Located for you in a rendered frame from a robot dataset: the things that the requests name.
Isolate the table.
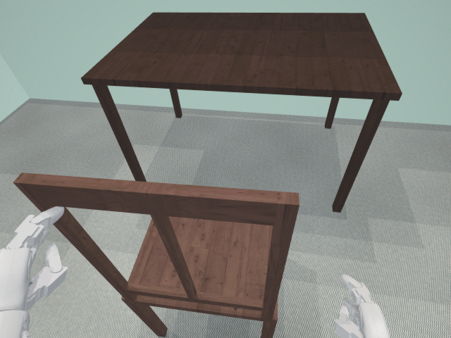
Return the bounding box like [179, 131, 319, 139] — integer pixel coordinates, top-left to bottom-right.
[81, 13, 402, 213]

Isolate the right robot hand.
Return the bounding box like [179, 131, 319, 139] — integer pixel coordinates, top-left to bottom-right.
[335, 274, 390, 338]

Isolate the left robot hand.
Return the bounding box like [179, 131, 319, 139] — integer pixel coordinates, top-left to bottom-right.
[0, 206, 67, 311]

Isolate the left robot forearm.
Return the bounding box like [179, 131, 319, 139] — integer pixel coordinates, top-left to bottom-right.
[0, 309, 30, 338]

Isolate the chair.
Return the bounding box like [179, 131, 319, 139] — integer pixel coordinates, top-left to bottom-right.
[13, 173, 299, 338]

